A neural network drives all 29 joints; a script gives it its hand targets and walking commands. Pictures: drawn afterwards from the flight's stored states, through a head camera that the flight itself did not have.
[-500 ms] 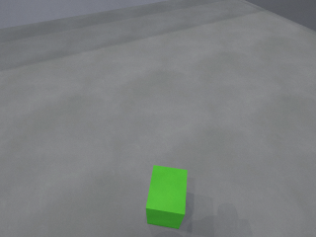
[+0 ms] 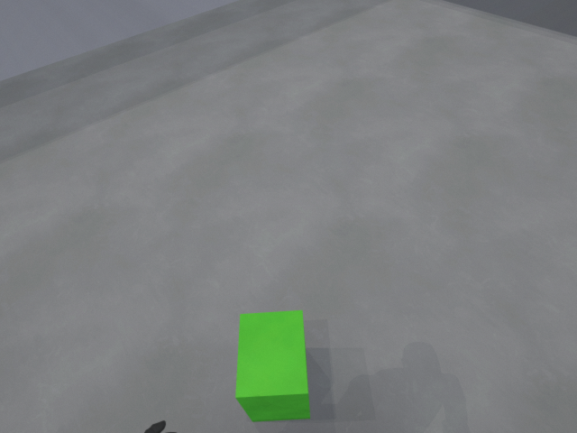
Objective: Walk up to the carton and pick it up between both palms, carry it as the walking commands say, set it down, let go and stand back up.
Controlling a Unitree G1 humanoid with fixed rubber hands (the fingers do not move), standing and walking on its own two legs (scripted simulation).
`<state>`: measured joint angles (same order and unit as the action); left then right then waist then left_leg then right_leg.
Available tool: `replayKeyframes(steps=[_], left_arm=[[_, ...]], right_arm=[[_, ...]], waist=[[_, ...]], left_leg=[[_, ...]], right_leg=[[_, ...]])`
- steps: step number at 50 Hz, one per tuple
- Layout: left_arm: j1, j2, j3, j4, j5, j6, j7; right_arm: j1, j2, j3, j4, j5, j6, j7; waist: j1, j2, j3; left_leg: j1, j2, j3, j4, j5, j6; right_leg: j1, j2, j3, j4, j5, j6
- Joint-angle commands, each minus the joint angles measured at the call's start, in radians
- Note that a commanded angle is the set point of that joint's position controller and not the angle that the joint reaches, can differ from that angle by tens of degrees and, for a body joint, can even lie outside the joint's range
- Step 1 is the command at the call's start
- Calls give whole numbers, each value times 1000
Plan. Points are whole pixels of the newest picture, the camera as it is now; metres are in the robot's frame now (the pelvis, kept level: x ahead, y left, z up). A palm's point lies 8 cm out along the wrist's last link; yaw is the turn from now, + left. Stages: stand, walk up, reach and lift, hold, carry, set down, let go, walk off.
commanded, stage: walk up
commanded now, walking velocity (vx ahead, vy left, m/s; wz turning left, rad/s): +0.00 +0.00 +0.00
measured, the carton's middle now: (276, 368) +0.41 +0.05 -0.62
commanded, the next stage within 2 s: stand in 1.10 s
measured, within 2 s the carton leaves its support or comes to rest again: neither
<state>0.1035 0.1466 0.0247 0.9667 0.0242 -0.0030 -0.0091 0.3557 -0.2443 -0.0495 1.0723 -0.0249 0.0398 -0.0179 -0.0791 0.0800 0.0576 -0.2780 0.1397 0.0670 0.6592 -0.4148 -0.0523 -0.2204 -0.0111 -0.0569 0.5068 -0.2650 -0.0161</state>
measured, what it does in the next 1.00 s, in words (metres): steps on the spot: left foot, then left foot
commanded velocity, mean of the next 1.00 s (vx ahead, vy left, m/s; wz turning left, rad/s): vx -0.01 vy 0.03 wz -0.01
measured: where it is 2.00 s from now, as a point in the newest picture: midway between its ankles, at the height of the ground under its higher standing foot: outside the picture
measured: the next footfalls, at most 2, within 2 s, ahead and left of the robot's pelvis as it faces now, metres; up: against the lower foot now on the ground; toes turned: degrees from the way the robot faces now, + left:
left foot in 0.22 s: +0.02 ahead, +0.10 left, +0.00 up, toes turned +6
left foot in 0.60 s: +0.04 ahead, +0.18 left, +0.00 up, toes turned -9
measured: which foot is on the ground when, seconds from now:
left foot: up 0.00-0.20, down 0.22-0.36, up 0.38-0.58, down 0.60-1.00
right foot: down 0.00-1.00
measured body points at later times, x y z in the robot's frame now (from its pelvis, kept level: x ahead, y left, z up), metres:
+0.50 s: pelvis -0.01 +0.01 +0.00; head +0.03 +0.00 +0.45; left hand -0.01 +0.28 -0.14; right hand +0.04 -0.24 -0.15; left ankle -0.04 +0.13 -0.68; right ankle +0.00 -0.11 -0.74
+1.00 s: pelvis +0.01 +0.07 +0.01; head +0.01 +0.07 +0.46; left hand -0.01 +0.29 -0.15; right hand +0.01 -0.15 -0.15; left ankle +0.01 +0.18 -0.74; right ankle +0.00 -0.07 -0.74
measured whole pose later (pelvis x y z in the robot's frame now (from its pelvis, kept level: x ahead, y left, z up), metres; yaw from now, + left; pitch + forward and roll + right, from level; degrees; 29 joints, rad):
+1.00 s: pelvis +0.01 +0.07 +0.01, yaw +0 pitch -2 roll +0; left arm 0.30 0.15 0.01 1.14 0.01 0.00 0.03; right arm 0.26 -0.16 0.00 1.15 -0.01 -0.01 -0.02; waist 0.00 0.00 0.04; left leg -0.15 0.02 0.07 0.38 -0.21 0.01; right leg -0.14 -0.06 -0.03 0.37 -0.21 0.04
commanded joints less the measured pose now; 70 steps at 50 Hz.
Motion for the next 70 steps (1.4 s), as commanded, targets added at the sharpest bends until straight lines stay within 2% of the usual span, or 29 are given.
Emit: replayKeyframes(steps=[1, 4, 7, 10, 12, 13, 14, 15, 17, 18, 19, 20, 21, 23, 25, 26, 27, 28, 29, 30, 31, 33, 35, 38, 40, 41, 55, 58, 70], left_arm=[[-13, 124, 17, -32, -14, -20, 25], [60, 107, 8, -17, -14, -28, 39], [84, 105, 7, -11, -14, -25, 50], [97, 95, 7, 7, -26, -12, 51], [114, 109, 17, 4, -27, -10, 50], [139, 110, 22, 0, -25, -11, 51], [136, 102, 18, 18, -30, -12, 52], [123, 145, 30, 0, -19, -13, 54], [204, 204, 48, 20, -16, -6, 69], [249, 231, 57, 28, -15, 2, 84], [296, 243, 64, 28, -6, 2, 94], [295, 242, 66, 21, -1, 1, 98], [270, 240, 63, 9, 5, 4, 100], [200, 213, 55, -2, 22, 5, 94], [133, 174, 49, -15, 31, 1, 71], [148, 109, 30, 21, 13, 7, 53], [163, 123, 31, 45, 4, 15, 43], [184, 143, 33, 57, 1, 17, 39], [223, 126, 27, 57, -5, 15, 35], [268, 82, 12, 45, -8, 18, 30], [252, 90, 25, 64, -14, 41, 34], [236, 103, 15, 83, -12, 43, 21], [273, 96, 5, 111, -9, 29, 15], [284, 119, 4, 136, -12, 7, 22], [259, 116, -2, 148, -8, 3, 25], [262, 101, -4, 154, -10, 2, 28], [269, 73, -4, 183, -15, -3, 41], [283, 77, 5, 182, -11, 1, 49], [313, 57, 2, 188, -12, 4, 55]], right_arm=[[52, -22, 3, 23, 3, 12, 8], [37, -9, 10, 45, -3, 5, 1], [25, 14, 20, 52, -4, 2, -14], [66, 25, 32, 80, -1, -10, -22], [33, -35, 21, 79, -4, -19, -22], [2, -43, 19, 76, 0, -22, -18], [-9, -3, 28, 81, 6, -31, -15], [-15, -17, 17, 81, 10, -27, -18], [-45, -30, 0, 51, 5, -13, -20], [-84, -30, -11, 19, 0, -3, -15], [-126, -37, -24, -21, -7, 8, -10], [-137, -41, -32, -37, -13, 15, -4], [-135, -30, -31, -50, -17, 17, 3], [-127, -7, -19, -72, -17, 17, 12], [-97, 10, -5, -79, -1, 17, 17], [-70, 57, 23, -76, 13, -4, 19], [-43, 28, 11, -63, 13, -16, 15], [-5, -21, -6, -38, 4, -22, 6], [22, -86, -18, -20, -13, -31, -4], [-12, -152, -17, -42, -19, -40, -9], [-65, -136, -1, -53, -6, -37, -11], [-162, -92, 19, -49, -10, -40, -10], [-188, -77, 26, -47, 7, -37, -12], [-120, -51, 26, -2, 16, -42, -5], [-93, -22, 34, 18, 22, -43, -6], [-81, -17, 35, 26, 22, -45, -7], [-7, 15, 44, 79, 15, -62, -13], [12, 6, 33, 81, 16, -55, -17], [42, 24, 33, 90, 12, -48, -22]], waist=[[25, -309, 27], [45, -204, -10], [51, -192, -19], [27, -167, 1], [67, -100, -4], [93, -17, -8], [87, -1, -8], [88, -7, 3], [111, -83, -19], [136, -158, -3], [168, -221, -14], [160, -163, -35], [145, -125, -43], [104, -152, -34], [93, -267, -42], [78, -348, -87], [61, -295, -77], [45, -208, -80], [36, -40, -82], [70, 196, -77], [54, 178, -36], [100, 82, 65], [121, 69, 57], [99, 26, 8], [84, -82, 44], [81, -102, 43], [80, -73, 4], [77, -61, -13], [72, -71, 18]], left_leg=[[-39, -41, -23, 119, 15, 37], [-12, -55, -30, 84, -7, 41], [32, -68, -21, -20, 22, 49], [161, -58, -22, -277, 281, 46], [176, -23, -53, -285, 369, 56], [153, -29, -52, -254, 403, 56], [117, -28, -59, -267, 396, 51], [79, -51, -42, -233, 379, 55], [-12, -77, 5, -114, 280, 45], [-140, -109, 24, 31, 70, 37], [-262, -95, -29, 256, -122, 34], [-296, -67, -80, 370, -120, 28], [-291, -52, -105, 399, -76, 18], [-240, -31, -118, 309, -1, 3], [-100, -65, -70, 121, 11, 6], [43, -84, -38, -74, 91, 13], [130, -129, 38, -217, 219, 15], [229, -125, 50, -290, 292, 18], [302, -12, -59, -326, 303, 22], [197, 212, -319, -440, 358, 63], [-8, 211, -306, -493, 180, 158], [-63, 119, -239, -478, 103, 135], [-32, 53, -164, -453, 118, 104], [22, 8, -141, -418, 136, 81], [80, -23, -105, -401, 190, 71], [98, -25, -105, -387, 221, 74], [84, -39, -83, -363, 315, 72], [90, -20, -82, -337, 406, 66], [77, -25, -79, -323, 364, 67]], right_leg=[[-11, -213, 153, -323, 148, -86], [51, -223, 147, -262, 365, -109], [67, -230, 166, -236, 349, -128], [4, -199, 153, -214, 238, -82], [0, -168, 169, -178, 211, -55], [28, -140, 145, -183, 200, -51], [71, -121, 111, -183, 221, -39], [84, -162, 145, -158, 253, -50], [119, -275, 264, -166, 294, -112], [159, -378, 364, -191, 342, -177], [182, -486, 455, -218, 425, -255], [163, -499, 437, -209, 420, -275], [130, -465, 382, -216, 349, -256], [48, -368, 268, -225, 209, -178], [-34, -263, 160, -216, 187, -136], [-44, -126, 51, -184, 111, -106], [-70, -86, 17, -137, 83, -68], [-117, -92, 20, -88, 34, -45], [-188, -73, 12, -15, -23, -19], [-187, -16, -18, 76, -174, 24], [-59, -32, 35, 156, -223, 38], [-31, -35, 33, 111, -113, 47], [13, -47, 29, -39, 52, 44], [100, -84, 72, -158, 108, 28], [24, -77, 79, -189, 74, 18], [24, -77, 73, -204, 87, 21], [77, -93, 60, -191, 147, 22], [58, -106, 46, -167, 173, 24], [25, -103, 47, -173, 154, 21]])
